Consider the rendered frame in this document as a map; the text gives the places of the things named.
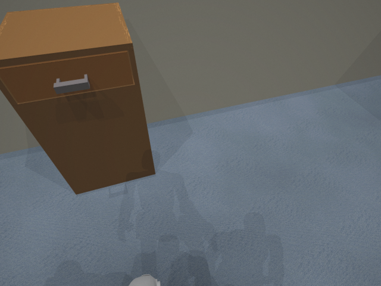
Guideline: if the handle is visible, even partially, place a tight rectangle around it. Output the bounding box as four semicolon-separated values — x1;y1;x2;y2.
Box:
54;74;90;94

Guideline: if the cabinet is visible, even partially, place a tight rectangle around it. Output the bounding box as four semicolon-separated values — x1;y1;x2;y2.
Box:
0;2;155;195

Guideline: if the drawer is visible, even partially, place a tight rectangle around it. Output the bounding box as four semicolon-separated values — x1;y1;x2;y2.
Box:
0;51;133;103

